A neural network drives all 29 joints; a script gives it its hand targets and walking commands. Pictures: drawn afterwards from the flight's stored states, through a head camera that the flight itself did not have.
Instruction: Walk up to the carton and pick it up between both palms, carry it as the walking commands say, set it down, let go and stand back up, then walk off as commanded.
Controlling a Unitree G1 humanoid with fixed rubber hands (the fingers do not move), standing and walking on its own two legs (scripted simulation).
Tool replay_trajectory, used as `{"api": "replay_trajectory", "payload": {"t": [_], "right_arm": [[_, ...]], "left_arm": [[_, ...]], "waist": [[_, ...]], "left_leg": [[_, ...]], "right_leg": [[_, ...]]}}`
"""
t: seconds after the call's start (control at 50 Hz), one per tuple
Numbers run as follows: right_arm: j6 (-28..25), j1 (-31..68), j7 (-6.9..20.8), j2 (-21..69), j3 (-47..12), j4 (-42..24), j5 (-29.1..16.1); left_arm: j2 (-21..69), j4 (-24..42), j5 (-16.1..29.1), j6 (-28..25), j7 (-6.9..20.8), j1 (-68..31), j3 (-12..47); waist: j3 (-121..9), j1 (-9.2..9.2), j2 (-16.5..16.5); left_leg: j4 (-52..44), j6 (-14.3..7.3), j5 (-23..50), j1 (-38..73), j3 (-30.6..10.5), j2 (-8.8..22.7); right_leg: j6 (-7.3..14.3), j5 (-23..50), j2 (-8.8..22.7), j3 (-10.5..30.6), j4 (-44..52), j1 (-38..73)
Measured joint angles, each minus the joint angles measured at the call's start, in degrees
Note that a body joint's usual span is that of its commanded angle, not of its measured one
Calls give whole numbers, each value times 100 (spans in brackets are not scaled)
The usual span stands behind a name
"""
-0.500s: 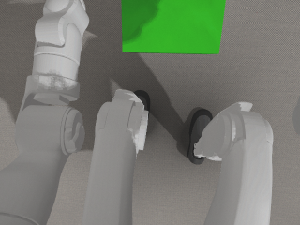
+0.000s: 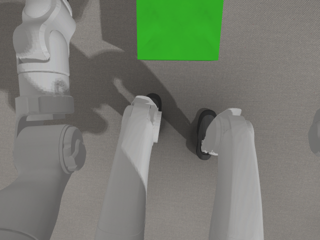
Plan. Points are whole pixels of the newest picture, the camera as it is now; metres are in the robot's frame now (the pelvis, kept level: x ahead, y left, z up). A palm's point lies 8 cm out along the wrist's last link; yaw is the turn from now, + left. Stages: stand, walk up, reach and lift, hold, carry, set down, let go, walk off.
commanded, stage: set down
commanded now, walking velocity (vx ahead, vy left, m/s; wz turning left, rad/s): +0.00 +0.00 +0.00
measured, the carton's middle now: (178, 14) +0.56 +0.06 -0.46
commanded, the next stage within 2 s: let go in 0.44 s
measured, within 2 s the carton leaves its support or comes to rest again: neither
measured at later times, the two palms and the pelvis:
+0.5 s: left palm out of the picture +0.51 +0.26 +0.00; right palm out of the picture +0.60 -0.17 +0.02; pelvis +0.00 +0.00 +0.11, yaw +0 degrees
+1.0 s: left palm out of the picture +0.38 +0.27 +0.10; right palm out of the picture +0.44 -0.17 +0.09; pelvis +0.07 +0.02 +0.18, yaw -1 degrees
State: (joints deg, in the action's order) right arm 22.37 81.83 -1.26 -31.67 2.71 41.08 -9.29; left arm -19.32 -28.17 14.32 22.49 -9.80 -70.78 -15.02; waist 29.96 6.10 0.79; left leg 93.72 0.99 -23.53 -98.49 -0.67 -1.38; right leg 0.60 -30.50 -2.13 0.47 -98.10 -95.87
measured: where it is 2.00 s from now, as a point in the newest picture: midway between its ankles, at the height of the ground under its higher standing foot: (177, 135)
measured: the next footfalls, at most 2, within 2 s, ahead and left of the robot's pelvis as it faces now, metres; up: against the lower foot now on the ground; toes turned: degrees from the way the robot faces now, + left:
none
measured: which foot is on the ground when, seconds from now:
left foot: down 0.00-1.00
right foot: down 0.00-1.00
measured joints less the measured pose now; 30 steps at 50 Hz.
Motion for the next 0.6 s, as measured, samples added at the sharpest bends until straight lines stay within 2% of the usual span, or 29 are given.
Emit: {"api": "replay_trajectory", "payload": {"t": [0.04,0.12,0.24,0.3,0.34,0.36,0.44,0.5,0.56,0.6], "right_arm": [[48,-31,26,-33,-1,-34,-2],[68,130,158,-110,99,372,-37],[119,304,237,-160,73,289,-144],[148,431,298,-134,147,678,-25],[179,318,274,-112,152,499,-48],[153,275,275,-80,173,462,-1],[0,223,366,-58,327,894,295],[-142,195,388,-57,362,864,383],[-310,92,416,71,395,1125,517],[-346,-121,363,226,412,927,582]], "left_arm": [[7,52,9,64,31,31,24],[24,-150,-112,114,50,-83,76],[7,-165,-24,228,26,-259,80],[20,-363,-178,249,63,-319,65],[20,-177,-227,252,63,-219,33],[-8,-111,-209,231,73,-172,42],[21,-551,-348,95,206,-184,-17],[106,-520,-451,-53,272,-145,-97],[224,-717,-660,-214,357,-30,-135],[286,-629,-749,-279,445,157,-119]], "waist": [[1,-3,11],[-8,39,40],[-1,40,70],[-7,50,79],[2,62,80],[0,54,82],[-105,63,63],[9,82,47],[-100,64,48],[18,34,53]], "left_leg": [[-227,6,81,192,-31,-8],[-681,13,261,518,-45,1],[-1365,20,538,981,-68,-6],[-1731,24,659,1259,-72,-11],[-1993,24,733,1464,-81,0],[-2122,24,770,1566,-88,2],[-2560,23,892,1861,-109,-8],[-2817,15,937,2142,-96,3],[-2999,6,962,2228,-94,0],[-3120,-5,960,2424,-85,5]], "right_leg": [[2,88,-2,-15,239,196],[-3,293,-22,1,695,501],[-2,577,-22,17,1362,939],[1,695,-14,30,1712,1202],[-4,783,-25,37,1981,1403],[-3,824,-27,37,2114,1505],[1,942,-12,34,2554,1803],[-5,999,-20,61,2813,2075],[-13,1027,-17,74,3001,2163],[-23,1037,-23,93,3133,2360]]}}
